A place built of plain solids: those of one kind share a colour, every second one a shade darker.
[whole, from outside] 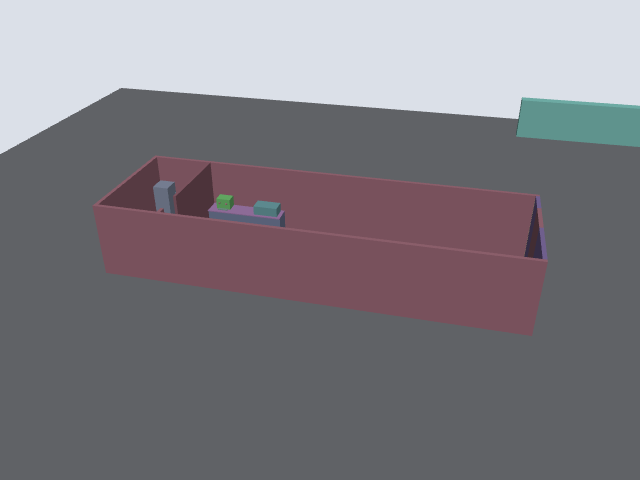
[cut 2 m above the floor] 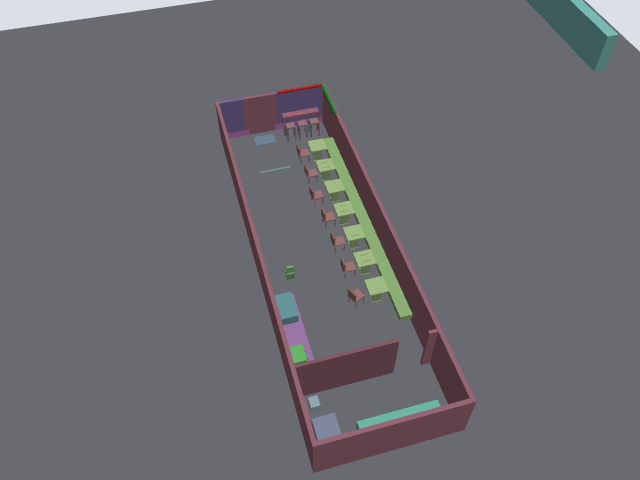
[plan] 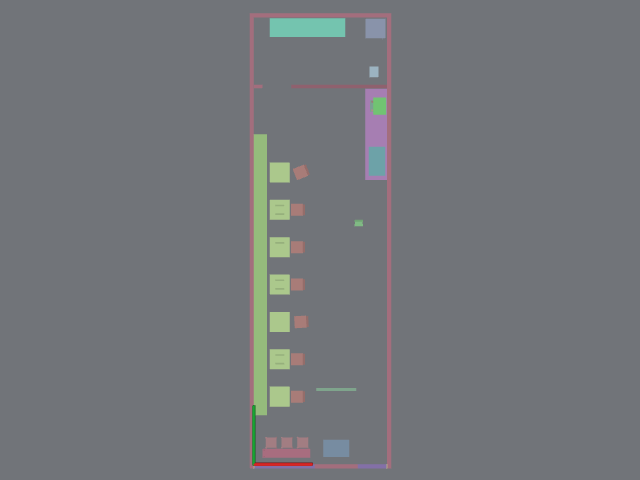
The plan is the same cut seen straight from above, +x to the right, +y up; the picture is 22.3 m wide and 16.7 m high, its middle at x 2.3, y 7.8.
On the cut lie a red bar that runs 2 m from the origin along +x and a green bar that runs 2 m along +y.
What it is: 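A narrow cafe of the 2010s to 2020s; 4.6 x 15.5 m, ceiling 2.9 m, a street door 0.95 x 2.1 m in the glazed front; tables 0.75 m, chairs 0.45 m, bar tops 1.06 m, a counter 1.0 m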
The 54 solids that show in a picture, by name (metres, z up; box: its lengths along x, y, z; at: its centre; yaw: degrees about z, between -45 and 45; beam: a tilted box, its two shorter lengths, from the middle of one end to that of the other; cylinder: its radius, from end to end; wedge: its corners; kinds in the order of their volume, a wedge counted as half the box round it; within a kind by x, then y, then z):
{
 "street_hedge_1": {"box": [0.6, 16.6, 2.25], "at": [-14.7, -8.3, 1.07]},
 "street_hedge_2": {"box": [0.6, 16.6, 2.25], "at": [19.33, -8.3, 1.07]},
 "wall_1": {"box": [0.15, 15.84, 2.96], "at": [-0.07, 7.77, 1.43]},
 "wall_2": {"box": [0.3, 0.12, 2.96], "at": [0.15, 13.14, 1.43]},
 "wall_3": {"box": [4.93, 0.15, 2.96], "at": [2.31, 15.62, 1.43]},
 "wall_4": {"box": [1.5, 0.15, 2.96], "at": [2.87, -0.07, 1.43]},
 "wall_5": {"box": [3.33, 0.12, 2.96], "at": [2.96, 13.14, 1.43]},
 "wall_6": {"box": [0.15, 15.84, 2.96], "at": [4.71, 7.77, 1.43]},
 "counter_1": {"box": [0.7, 3.17, 1.05], "at": [4.28, 11.47, 0.47]},
 "back_worktop_1": {"box": [2.63, 0.65, 0.95], "at": [1.86, 15.19, 0.42]},
 "window_wall_1": {"box": [2.27, 0.15, 2.96], "at": [1.13, -0.07, 1.43]},
 "window_wall_2": {"box": [1.17, 0.15, 2.96], "at": [4.05, -0.07, 1.43]},
 "bench_upholstered_1": {"box": [0.5, 9.78, 0.25], "at": [0.21, 6.59, 0.33]},
 "back_fridge_1": {"box": [0.7, 0.68, 1.9], "at": [4.23, 15.16, 0.9]},
 "meeting_table_1": {"box": [0.7, 0.7, 0.07], "at": [0.9, 2.35, 0.71]},
 "meeting_table_2": {"box": [0.32, 0.06, 0.8], "at": [0.9, 2.5, 0.35]},
 "meeting_table_3": {"box": [0.7, 0.7, 0.07], "at": [0.9, 3.65, 0.71]},
 "meeting_table_4": {"box": [0.32, 0.06, 0.8], "at": [0.9, 3.8, 0.35]},
 "meeting_table_5": {"box": [0.7, 0.7, 0.07], "at": [0.9, 4.95, 0.71]},
 "meeting_table_6": {"box": [0.32, 0.06, 0.8], "at": [0.9, 5.1, 0.35]},
 "meeting_table_7": {"box": [0.7, 0.7, 0.07], "at": [0.9, 6.25, 0.71]},
 "meeting_table_8": {"box": [0.32, 0.06, 0.8], "at": [0.9, 6.4, 0.35]},
 "meeting_table_9": {"box": [0.7, 0.7, 0.07], "at": [0.9, 7.55, 0.71]},
 "meeting_table_10": {"box": [0.32, 0.06, 0.8], "at": [0.9, 7.7, 0.35]},
 "meeting_table_11": {"box": [0.7, 0.7, 0.07], "at": [0.9, 8.85, 0.71]},
 "meeting_table_12": {"box": [0.32, 0.06, 0.8], "at": [0.9, 9.0, 0.35]},
 "meeting_table_13": {"box": [0.7, 0.7, 0.07], "at": [0.9, 10.15, 0.71]},
 "meeting_table_14": {"box": [0.32, 0.06, 0.8], "at": [0.9, 10.3, 0.35]},
 "display_1": {"box": [0.58, 1.01, 0.38], "at": [4.28, 10.54, 1.23]},
 "coffee_machine_1": {"box": [0.45, 0.6, 0.45], "at": [4.38, 12.46, 1.26]},
 "side_chair_1": {"box": [0.42, 0.42, 0.04], "at": [1.5, 2.35, 0.43]},
 "side_chair_2": {"box": [0.42, 0.42, 0.04], "at": [1.5, 3.65, 0.43]},
 "side_chair_3": {"box": [0.42, 0.42, 0.04], "at": [1.5, 6.25, 0.43]},
 "side_chair_4": {"box": [0.42, 0.42, 0.04], "at": [1.5, 7.55, 0.43]},
 "side_chair_5": {"box": [0.42, 0.42, 0.04], "at": [1.5, 8.85, 0.43]},
 "side_chair_6": {"box": [0.42, 0.42, 0.04], "at": [1.62, 4.95, 0.43], "yaw": 3.2},
 "side_chair_7": {"box": [0.42, 0.42, 0.04], "at": [1.62, 10.15, 0.43], "yaw": 21.6},
 "side_chair_8": {"box": [0.08, 0.38, 0.38], "at": [1.74, 6.25, 0.65]},
 "side_chair_9": {"box": [0.08, 0.38, 0.38], "at": [1.74, 7.55, 0.65]},
 "side_chair_10": {"box": [0.08, 0.38, 0.38], "at": [1.74, 8.85, 0.65]},
 "side_chair_11": {"box": [0.08, 0.38, 0.38], "at": [1.84, 10.24, 0.65], "yaw": 21.6},
 "side_chair_12": {"box": [0.08, 0.38, 0.38], "at": [1.86, 4.96, 0.65], "yaw": 3.2},
 "counter_top_1": {"box": [0.78, 3.17, 0.04], "at": [4.26, 11.47, 1.02]},
 "console_table_1": {"box": [1.67, 0.32, 0.13], "at": [1.13, 0.38, 0.99]},
 "stallriser_1": {"box": [2.27, 0.05, 0.35], "at": [1.13, -0.02, 0.12]},
 "stallriser_2": {"box": [1.17, 0.05, 0.35], "at": [4.05, -0.02, 0.12]},
 "box_cardboard_1": {"box": [0.32, 0.37, 0.43], "at": [4.18, 13.65, 0.16]},
 "door_mat_1": {"box": [0.9, 0.6, 0.07], "at": [2.87, 0.55, -0.02]},
 "bar_stool_1": {"box": [0.38, 0.36, 0.06], "at": [0.6, 0.75, 0.73]},
 "bar_stool_2": {"box": [0.38, 0.36, 0.06], "at": [1.15, 0.75, 0.73]},
 "bar_stool_3": {"box": [0.38, 0.36, 0.06], "at": [1.7, 0.75, 0.73]},
 "wet_floor_sign_1": {"box": [0.26, 0.09, 0.31], "at": [3.65, 8.39, 0.47]},
 "wet_floor_sign_2": {"box": [0.3, 0.09, 0.36], "at": [3.65, 8.46, 0.13]},
 "cable_protector_1": {"box": [1.4, 0.1, 0.07], "at": [2.87, 2.6, -0.01]}
}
